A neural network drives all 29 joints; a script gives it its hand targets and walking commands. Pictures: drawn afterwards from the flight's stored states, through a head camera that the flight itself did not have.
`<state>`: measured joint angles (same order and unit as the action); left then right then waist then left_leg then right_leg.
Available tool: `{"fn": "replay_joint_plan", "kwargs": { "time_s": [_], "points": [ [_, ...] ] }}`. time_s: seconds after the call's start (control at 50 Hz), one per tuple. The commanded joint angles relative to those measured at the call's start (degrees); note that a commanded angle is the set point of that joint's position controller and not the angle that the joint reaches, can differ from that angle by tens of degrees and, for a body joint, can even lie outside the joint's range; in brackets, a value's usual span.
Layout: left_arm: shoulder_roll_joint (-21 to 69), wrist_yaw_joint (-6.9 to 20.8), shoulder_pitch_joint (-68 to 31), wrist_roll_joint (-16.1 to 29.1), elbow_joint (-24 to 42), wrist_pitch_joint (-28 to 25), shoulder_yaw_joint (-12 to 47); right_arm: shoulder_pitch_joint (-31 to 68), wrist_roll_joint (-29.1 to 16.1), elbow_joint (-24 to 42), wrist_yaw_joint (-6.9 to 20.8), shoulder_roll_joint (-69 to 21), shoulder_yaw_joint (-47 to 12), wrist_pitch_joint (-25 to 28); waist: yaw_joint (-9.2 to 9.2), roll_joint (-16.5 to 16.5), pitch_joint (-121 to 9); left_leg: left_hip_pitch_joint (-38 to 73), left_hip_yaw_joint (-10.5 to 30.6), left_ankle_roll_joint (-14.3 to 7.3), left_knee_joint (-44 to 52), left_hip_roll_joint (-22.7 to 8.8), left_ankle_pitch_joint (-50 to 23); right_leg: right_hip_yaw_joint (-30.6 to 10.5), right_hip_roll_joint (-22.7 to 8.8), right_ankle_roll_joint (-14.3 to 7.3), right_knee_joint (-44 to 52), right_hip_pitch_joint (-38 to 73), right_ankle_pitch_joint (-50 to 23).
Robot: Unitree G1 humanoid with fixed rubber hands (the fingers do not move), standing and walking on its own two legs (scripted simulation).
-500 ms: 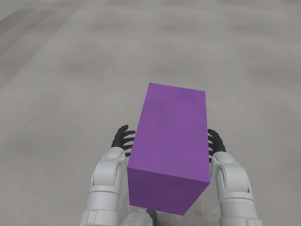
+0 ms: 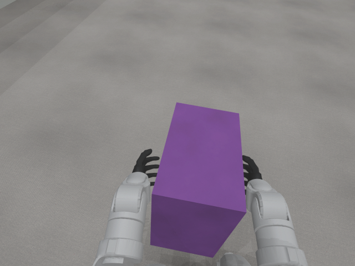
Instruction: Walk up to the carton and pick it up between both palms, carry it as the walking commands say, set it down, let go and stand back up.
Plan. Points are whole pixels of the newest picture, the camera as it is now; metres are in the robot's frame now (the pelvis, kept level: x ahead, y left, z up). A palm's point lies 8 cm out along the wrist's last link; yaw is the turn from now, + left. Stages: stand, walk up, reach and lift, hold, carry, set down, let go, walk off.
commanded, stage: carry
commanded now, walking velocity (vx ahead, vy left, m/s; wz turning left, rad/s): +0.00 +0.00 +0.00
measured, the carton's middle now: (194, 179) +0.34 -0.01 -0.06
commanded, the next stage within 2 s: none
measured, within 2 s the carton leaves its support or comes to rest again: neither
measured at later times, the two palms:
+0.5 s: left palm (137, 216) +0.21 +0.11 +0.03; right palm (270, 231) +0.19 -0.15 +0.02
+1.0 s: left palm out of the picture +0.09 +0.08 +0.07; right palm out of the picture +0.07 -0.18 +0.06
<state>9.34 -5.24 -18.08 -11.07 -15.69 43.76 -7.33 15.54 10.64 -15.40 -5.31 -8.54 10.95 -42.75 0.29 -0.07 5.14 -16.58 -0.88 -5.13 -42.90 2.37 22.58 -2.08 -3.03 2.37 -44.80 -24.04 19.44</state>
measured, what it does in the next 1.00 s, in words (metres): walks backwards: right foot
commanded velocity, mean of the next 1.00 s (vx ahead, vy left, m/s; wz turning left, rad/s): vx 0.27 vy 0.00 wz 0.00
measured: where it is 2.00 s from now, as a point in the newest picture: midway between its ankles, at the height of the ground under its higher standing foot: outside the picture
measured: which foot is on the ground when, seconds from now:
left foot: down 0.00-0.80, up 0.82-1.00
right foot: up 0.00-0.46, down 0.48-1.00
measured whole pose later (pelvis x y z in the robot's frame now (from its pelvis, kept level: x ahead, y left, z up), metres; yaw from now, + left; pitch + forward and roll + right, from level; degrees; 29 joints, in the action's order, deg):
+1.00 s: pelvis -0.20 -0.02 +0.02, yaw -3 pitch -2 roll +1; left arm 9.1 -5.4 -16.2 -10.5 -3.8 55.7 -3.0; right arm 14.3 9.5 -1.8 -5.7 -8.5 9.3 -55.2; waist 0.3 0.9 0.9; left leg -22.0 -5.3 -0.4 -45.4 0.6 18.3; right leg 1.2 -1.7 -1.7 -29.8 -18.9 10.1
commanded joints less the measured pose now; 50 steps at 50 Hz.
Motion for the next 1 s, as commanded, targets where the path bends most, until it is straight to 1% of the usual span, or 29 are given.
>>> {"fn": "replay_joint_plan", "kwargs": {
  "time_s": [0.0,0.02,0.06,0.12,0.2,0.22,0.24,0.3,0.36,0.4,0.44,0.48,0.52,0.56,0.58,0.62,0.64,0.66,0.7,0.72,0.74,0.76,0.78,0.8,0.84,0.86,0.9,0.96,0.98],
  "points": [
    [60.8,14.0,-38.8,21.1,23.0,-4.6,40.3,40.0,-19.9,21.9,15.9,-57.0,-40.6,3.9,-0.05,-6.4,-33.1,18.8,12.8,4.7,16.1,-16.5,-56.8,0.7,0.3,0.1,-12.4,-5.0,5.7],
    [60.1,13.6,-41.8,21.2,25.7,-4.7,40.6,38.4,-19.5,20.3,15.9,-57.0,-39.7,3.6,-0.10,-7.6,-32.5,19.8,13.7,5.4,18.0,-17.0,-53.8,0.6,0.7,0.2,-12.2,-4.6,6.5],
    [58.3,13.0,-39.0,21.3,27.4,-4.6,40.4,36.0,-20.3,20.7,15.4,-57.6,-39.7,3.5,-0.21,-4.5,-33.2,22.7,13.0,6.0,18.6,-16.6,-53.2,1.5,1.5,0.8,-10.9,-4.2,5.3],
    [57.9,12.2,-33.8,22.1,28.7,-3.7,42.0,30.7,-20.4,23.3,14.8,-55.5,-39.7,3.1,-0.07,-9.3,-40.2,32.2,9.6,8.6,14.3,-15.9,-67.7,2.6,2.1,0.4,-9.6,-5.0,6.5],
    [55.4,12.1,-22.4,20.7,24.6,-2.1,41.3,25.9,-18.9,25.6,13.8,-51.9,-39.8,1.9,-0.69,-5.3,-43.2,36.9,11.5,5.2,12.2,-17.3,-73.4,2.6,2.3,-0.1,-2.1,-4.4,5.9],
    [55.2,12.2,-19.4,19.9,22.0,-1.8,40.7,24.8,-18.4,25.8,13.7,-51.1,-39.7,1.7,-0.57,-6.4,-42.9,36.2,11.7,5.6,12.6,-17.6,-74.1,2.6,2.5,-0.4,-1.6,-3.9,5.8],
    [53.6,12.4,-18.5,19.5,22.2,-1.8,40.1,23.7,-17.9,24.7,13.6,-51.1,-39.8,1.5,-0.81,-3.2,-42.5,34.4,11.8,3.7,12.6,-18.2,-71.0,2.6,2.2,-0.4,0.5,-2.7,5.4],
    [52.6,12.7,-18.7,18.8,22.8,-1.9,39.1,23.9,-17.4,25.4,13.4,-50.4,-40.7,0.8,-0.84,-4.9,-42.7,27.6,11.7,-0.1,14.4,-17.8,-57.6,2.3,1.9,-1.1,5.8,3.2,5.4],
    [53.1,13.4,-20.0,17.7,20.6,-2.4,37.3,25.1,-16.6,22.3,13.8,-52.1,-41.3,0.6,-0.38,-4.9,-42.0,21.2,12.6,-0.3,18.0,-17.6,-40.3,2.5,2.6,-2.2,10.6,8.8,3.4],
    [54.4,13.9,-22.9,17.6,19.8,-3.2,37.1,27.7,-15.9,22.0,14.1,-52.4,-41.1,1.0,-0.02,-3.3,-41.3,13.5,10.4,0.2,19.1,-15.3,-27.9,1.7,1.4,-3.6,14.3,14.1,-4.2],
    [53.9,14.6,-25.3,18.0,20.3,-3.7,36.9,30.7,-15.7,22.9,14.1,-52.9,-41.4,1.4,-0.23,2.1,-42.1,7.7,7.2,3.0,20.2,-12.0,-14.5,-2.8,-3.4,-5.6,14.4,17.8,-5.4],
    [54.6,15.1,-24.7,18.3,19.9,-3.5,37.5,32.9,-16.5,23.9,14.0,-54.2,-42.7,1.3,-0.34,6.5,-39.0,2.6,3.7,4.5,21.8,-6.6,1.7,-5.7,-5.7,-7.3,20.2,15.1,10.4],
    [55.0,15.0,-25.6,20.0,22.6,-2.0,38.4,35.0,-19.4,24.6,13.8,-54.5,-44.2,-0.2,-0.72,8.3,-35.3,6.9,4.5,0.5,13.8,-5.2,16.2,-7.4,-5.6,-8.7,20.7,2.7,30.2],
    [54.6,15.3,-28.9,19.9,22.6,-0.9,37.7,35.0,-18.9,23.1,13.8,-54.2,-43.4,-1.4,-1.25,5.2,-31.1,10.2,5.9,-2.0,15.8,-6.3,20.1,-4.8,-3.0,-7.1,20.9,-5.3,31.3],
    [54.4,15.6,-26.0,18.1,16.6,-0.3,35.1,33.8,-17.6,19.1,13.7,-54.2,-41.7,-1.7,-1.05,3.3,-29.6,9.5,7.7,-2.0,21.5,-8.1,21.5,-1.4,0.0,-5.7,18.1,-4.6,27.3],
    [55.0,15.3,-25.6,18.5,17.1,-0.8,35.2,33.4,-17.0,19.6,13.8,-53.3,-40.5,-1.6,-0.13,-6.3,-33.5,8.1,12.8,0.0,33.2,-13.3,19.8,6.4,5.4,-4.9,4.3,4.6,13.4],
    [55.5,15.4,-23.3,18.7,17.3,-0.6,36.1,34.0,-18.0,21.7,14.0,-54.0,-41.8,-1.8,0.66,-8.5,-34.7,5.1,15.0,2.3,39.0,-15.8,20.8,8.7,6.5,-4.8,-1.6,10.5,7.4],
    [54.5,15.1,-23.7,18.6,18.8,-0.5,36.2,33.9,-17.7,21.4,14.1,-53.7,-41.3,-2.2,1.36,-8.0,-35.1,1.5,12.3,3.7,38.9,-15.9,17.3,8.9,5.8,-5.0,-1.5,15.8,3.4],
    [55.3,14.7,-26.4,19.1,20.3,-0.8,36.1,36.3,-18.1,21.3,14.3,-54.7,-41.0,-2.4,2.89,-0.8,-34.3,-4.9,1.1,8.0,30.8,-9.5,10.2,8.0,5.4,-6.5,12.7,25.3,0.2],
    [53.9,14.2,-26.3,18.8,21.1,-0.4,35.4,37.2,-18.7,22.9,14.0,-53.9,-41.3,-2.7,3.29,9.7,-35.4,-6.6,-7.0,10.3,14.4,-2.4,6.6,-4.9,-3.6,-10.1,25.0,26.7,12.6],
    [54.2,14.3,-24.7,18.1,15.9,0.3,34.3,35.7,-18.9,20.0,14.0,-53.9,-41.2,-3.4,1.91,24.9,-30.8,-12.7,-6.4,6.2,-7.8,0.4,3.9,-26.5,-16.1,-14.7,34.1,18.6,21.7],
    [53.3,14.2,-27.0,19.2,18.6,0.7,34.0,38.6,-20.8,24.0,13.6,-52.8,-42.6,-3.4,0.25,18.7,-26.5,-12.6,-1.6,4.0,-16.5,-1.7,-2.6,-29.6,-20.7,-17.0,39.2,11.3,23.2],
    [53.1,13.8,-28.3,21.7,24.2,3.3,35.5,37.3,-22.3,28.1,12.9,-51.7,-42.7,-5.4,-0.24,12.0,-24.4,-12.5,-0.5,5.0,-16.8,-3.4,-5.7,-24.1,-18.1,-14.9,39.6,10.6,22.8],
    [52.1,13.5,-28.0,23.4,28.2,5.6,36.4,35.2,-23.9,30.1,12.3,-51.9,-43.4,-7.6,-0.43,9.4,-25.1,-10.3,-1.5,5.3,-16.7,-3.3,-6.9,-20.0,-15.3,-12.7,40.1,9.9,19.1],
    [51.0,13.0,-32.1,25.3,29.7,8.8,34.5,34.6,-23.5,28.3,11.6,-51.0,-40.7,-10.6,0.00,10.3,-25.7,-8.0,-5.2,5.3,-13.4,-1.4,-6.6,-12.2,-10.5,-8.9,40.1,8.3,17.6],
    [48.1,12.7,-30.1,21.0,22.1,8.3,29.2,32.6,-19.7,19.0,11.8,-48.9,-35.1,-10.3,0.13,10.4,-26.0,-6.1,-6.0,5.3,-8.9,-1.4,-5.3,-10.7,-10.2,-8.3,39.9,7.5,19.6],
    [47.8,12.3,-28.3,19.7,21.1,8.1,27.7,35.2,-21.1,20.1,11.8,-49.1,-35.6,-10.5,0.57,12.7,-28.6,1.7,-6.1,4.8,3.4,-1.6,-1.6,-6.0,-9.2,-7.8,37.1,7.2,16.5],
    [53.2,11.7,-30.5,27.1,36.6,11.7,38.4,37.0,-29.4,34.1,11.9,-53.7,-44.2,-14.0,0.24,7.7,-33.2,9.9,-5.5,2.4,18.4,-0.5,3.7,-3.5,-6.7,-7.8,25.6,8.5,13.7],
    [53.0,11.3,-32.2,27.3,39.0,13.0,39.7,36.6,-30.3,34.8,11.8,-54.0,-44.7,-15.4,-0.64,0.6,-33.1,16.3,-1.1,0.1,24.4,-3.1,10.2,-1.0,-4.2,-5.8,18.5,2.0,14.2]
  ]
}}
